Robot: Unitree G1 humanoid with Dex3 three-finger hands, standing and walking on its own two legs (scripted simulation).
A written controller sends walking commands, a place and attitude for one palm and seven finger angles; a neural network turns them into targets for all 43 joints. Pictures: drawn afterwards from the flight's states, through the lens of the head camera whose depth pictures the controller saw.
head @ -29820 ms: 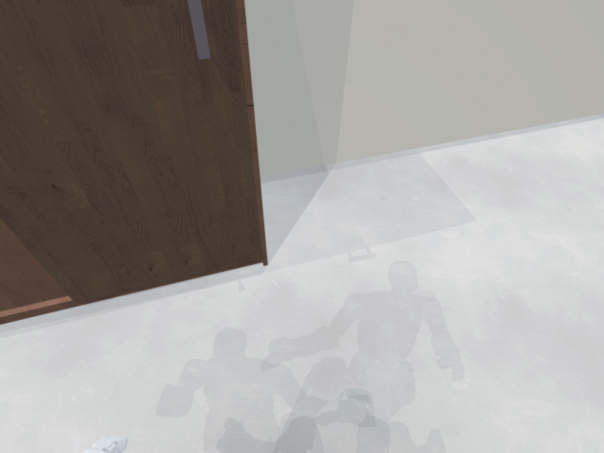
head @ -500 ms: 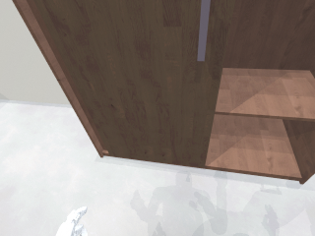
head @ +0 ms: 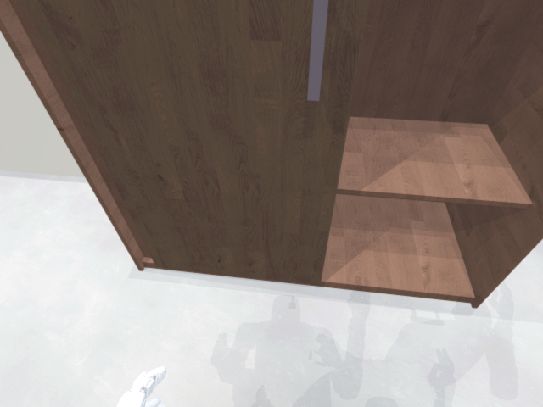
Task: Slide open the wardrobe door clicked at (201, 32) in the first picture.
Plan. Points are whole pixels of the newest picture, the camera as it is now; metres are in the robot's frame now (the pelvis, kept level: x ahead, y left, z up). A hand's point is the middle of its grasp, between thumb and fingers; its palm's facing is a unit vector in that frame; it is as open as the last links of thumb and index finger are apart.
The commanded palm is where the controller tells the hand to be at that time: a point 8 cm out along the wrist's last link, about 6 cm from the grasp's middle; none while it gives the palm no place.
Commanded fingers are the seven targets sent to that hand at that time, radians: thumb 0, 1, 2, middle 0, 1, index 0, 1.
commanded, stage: let the arm hang, fingers relaxed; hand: right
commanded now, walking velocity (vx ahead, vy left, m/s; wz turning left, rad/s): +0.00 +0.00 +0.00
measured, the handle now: (317, 43) +0.69 -0.08 +0.24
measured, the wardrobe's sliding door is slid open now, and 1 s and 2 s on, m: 0.60 0.60 0.60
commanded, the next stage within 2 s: look to check the result in 1.12 s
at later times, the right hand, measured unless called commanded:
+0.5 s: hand out of the picture +0.06 -0.19 -0.17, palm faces +0.08 +0.97 -0.22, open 7.1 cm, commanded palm none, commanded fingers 0.00 -0.90 -0.90 0.20 0.30 0.20 0.30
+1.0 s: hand out of the picture +0.09 -0.19 -0.15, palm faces +0.06 +0.97 -0.22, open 7.4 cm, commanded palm none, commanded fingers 0.00 -0.90 -0.90 0.20 0.30 0.20 0.30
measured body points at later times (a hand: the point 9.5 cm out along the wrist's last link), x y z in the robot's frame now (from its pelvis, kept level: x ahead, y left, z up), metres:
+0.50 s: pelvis +0.02 +0.01 +0.01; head +0.08 +0.00 +0.45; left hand +0.05 +0.26 -0.14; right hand +0.05 -0.24 -0.15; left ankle +0.05 +0.14 -0.73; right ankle +0.00 -0.10 -0.73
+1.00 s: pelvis +0.04 +0.01 +0.02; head +0.05 +0.01 +0.47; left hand +0.11 +0.25 -0.14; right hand +0.09 -0.24 -0.14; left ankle +0.05 +0.14 -0.73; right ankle +0.01 -0.10 -0.73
